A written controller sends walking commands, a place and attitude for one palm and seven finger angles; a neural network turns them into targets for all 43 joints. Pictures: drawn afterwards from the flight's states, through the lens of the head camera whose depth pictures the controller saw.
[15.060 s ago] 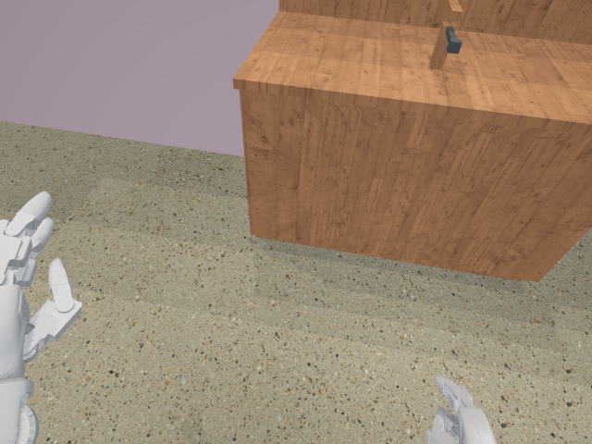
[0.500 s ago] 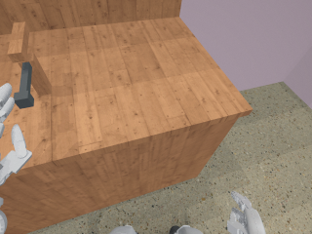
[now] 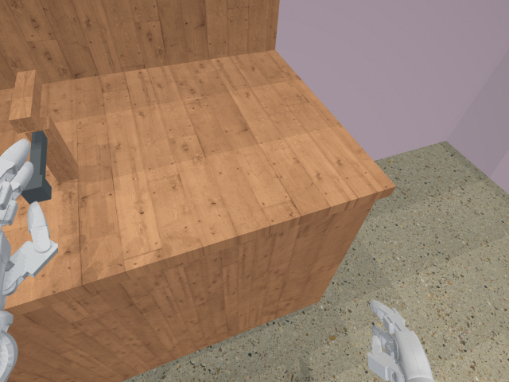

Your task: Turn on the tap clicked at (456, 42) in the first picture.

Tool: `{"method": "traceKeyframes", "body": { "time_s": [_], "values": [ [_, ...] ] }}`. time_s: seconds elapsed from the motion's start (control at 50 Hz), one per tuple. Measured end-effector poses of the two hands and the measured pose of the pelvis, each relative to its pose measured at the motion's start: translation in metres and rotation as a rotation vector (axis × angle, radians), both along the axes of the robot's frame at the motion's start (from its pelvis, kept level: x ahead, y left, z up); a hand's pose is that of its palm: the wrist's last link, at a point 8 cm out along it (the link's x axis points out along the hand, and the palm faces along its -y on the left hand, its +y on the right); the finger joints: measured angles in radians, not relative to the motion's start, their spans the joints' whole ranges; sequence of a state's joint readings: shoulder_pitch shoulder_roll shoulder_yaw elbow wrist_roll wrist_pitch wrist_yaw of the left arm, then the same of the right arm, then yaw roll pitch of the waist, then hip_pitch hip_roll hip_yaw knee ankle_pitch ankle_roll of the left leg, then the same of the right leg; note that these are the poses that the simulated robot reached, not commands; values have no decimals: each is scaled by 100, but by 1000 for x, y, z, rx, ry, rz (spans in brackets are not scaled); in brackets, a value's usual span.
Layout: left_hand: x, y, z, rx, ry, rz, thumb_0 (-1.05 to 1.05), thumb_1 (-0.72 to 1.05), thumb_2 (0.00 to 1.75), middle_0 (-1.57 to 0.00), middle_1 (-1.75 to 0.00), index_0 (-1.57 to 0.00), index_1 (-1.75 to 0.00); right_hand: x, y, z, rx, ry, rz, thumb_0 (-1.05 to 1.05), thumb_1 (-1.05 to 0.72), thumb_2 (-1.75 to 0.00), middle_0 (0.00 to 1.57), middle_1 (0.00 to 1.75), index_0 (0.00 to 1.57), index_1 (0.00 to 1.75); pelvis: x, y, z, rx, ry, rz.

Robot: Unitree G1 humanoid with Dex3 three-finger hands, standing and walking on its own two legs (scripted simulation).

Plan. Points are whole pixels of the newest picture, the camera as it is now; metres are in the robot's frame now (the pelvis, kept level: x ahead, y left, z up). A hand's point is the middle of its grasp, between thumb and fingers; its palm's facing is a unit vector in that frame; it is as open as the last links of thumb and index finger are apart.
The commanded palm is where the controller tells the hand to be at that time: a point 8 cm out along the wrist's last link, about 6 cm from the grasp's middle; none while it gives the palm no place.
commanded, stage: come to a stop and stand still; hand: left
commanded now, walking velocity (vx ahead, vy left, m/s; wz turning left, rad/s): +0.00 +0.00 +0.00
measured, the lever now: (35, 189) +0.33 +0.35 +0.13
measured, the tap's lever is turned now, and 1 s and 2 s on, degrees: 0 0 0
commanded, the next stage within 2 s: look again from close up in 0.44 s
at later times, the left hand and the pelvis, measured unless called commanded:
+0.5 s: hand (36, 255) +0.22 +0.27 +0.15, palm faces +0.41 -0.83 -0.38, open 7.4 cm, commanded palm +0.15 +0.30 +0.18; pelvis +0.00 +0.02 +0.00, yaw +1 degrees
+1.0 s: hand (12, 242) +0.22 +0.29 +0.18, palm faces +0.43 -0.77 -0.47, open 7.4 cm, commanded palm +0.14 +0.30 +0.18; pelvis -0.01 +0.01 +0.00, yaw +4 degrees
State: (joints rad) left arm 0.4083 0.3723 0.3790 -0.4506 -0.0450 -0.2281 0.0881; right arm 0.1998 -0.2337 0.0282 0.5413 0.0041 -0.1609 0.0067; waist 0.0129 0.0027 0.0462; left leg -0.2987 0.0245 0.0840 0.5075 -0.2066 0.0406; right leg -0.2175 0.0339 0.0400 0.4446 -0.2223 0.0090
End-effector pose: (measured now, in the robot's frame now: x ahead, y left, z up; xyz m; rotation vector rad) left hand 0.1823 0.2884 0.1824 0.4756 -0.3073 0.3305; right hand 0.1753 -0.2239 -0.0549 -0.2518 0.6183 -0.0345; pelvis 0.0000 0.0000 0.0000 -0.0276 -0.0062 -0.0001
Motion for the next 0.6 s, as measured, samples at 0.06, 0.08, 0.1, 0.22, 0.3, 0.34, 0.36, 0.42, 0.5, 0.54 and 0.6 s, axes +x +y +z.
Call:
{"method": "traceKeyframes", "body": {
  "time_s": [0.06,0.08,0.1,0.22,0.3,0.34,0.36,0.42,0.5,0.54,0.6],
  "values": [
    [1,-3,-24,-48,96,-10,1,89,90,-21,-30,-21,-30,4,-5,3,-35,5,-28,2,-90,-90,20,30,21,30,4,4,0,1,0,0],
    [2,0,-29,-56,116,-2,1,89,90,-21,-30,-21,-30,5,-6,3,-46,12,-32,2,-90,-90,20,30,20,30,5,5,1,2,-1,3],
    [3,3,-32,-63,130,11,1,88,90,-22,-30,-21,-30,7,-6,3,-54,19,-34,2,-90,-90,20,30,20,30,5,5,1,2,-2,6],
    [5,20,-23,-57,87,76,2,88,90,-22,-30,-21,-30,15,8,0,-55,46,-5,2,-90,-90,20,30,20,30,7,10,1,1,-9,22],
    [3,19,-8,-34,26,68,2,89,90,-22,-30,-21,-30,21,25,-3,-19,43,25,2,-90,-90,20,30,20,30,7,13,1,-1,-11,26],
    [1,18,-5,-30,16,60,2,89,90,-21,-30,-21,-30,23,33,-5,2,42,34,2,-90,-90,20,30,20,30,7,15,1,-2,-12,27],
    [0,18,-5,-29,18,59,2,89,90,-21,-30,-21,-30,24,37,-5,11,41,38,2,-90,-90,20,30,20,30,6,15,1,-3,-12,27],
    [-2,19,-9,-36,41,63,1,89,90,-21,-30,-21,-30,24,45,-7,32,42,44,2,-90,-90,20,30,20,30,4,16,1,-3,-12,25],
    [-6,22,-16,-53,75,78,1,89,90,-21,-30,-21,-30,20,49,-8,41,50,46,2,-90,-90,20,30,21,30,2,17,2,-2,-14,24],
    [-8,22,-17,-61,79,83,1,89,90,-21,-30,-21,-30,17,48,-9,39,57,47,2,-90,-90,20,30,21,30,1,17,2,-2,-16,27],
    [-11,21,-16,-61,74,85,2,89,90,-21,-30,-21,-30,13,45,-10,28,68,43,2,-90,-90,20,30,21,30,-1,17,2,-3,-19,29]
  ]
}}
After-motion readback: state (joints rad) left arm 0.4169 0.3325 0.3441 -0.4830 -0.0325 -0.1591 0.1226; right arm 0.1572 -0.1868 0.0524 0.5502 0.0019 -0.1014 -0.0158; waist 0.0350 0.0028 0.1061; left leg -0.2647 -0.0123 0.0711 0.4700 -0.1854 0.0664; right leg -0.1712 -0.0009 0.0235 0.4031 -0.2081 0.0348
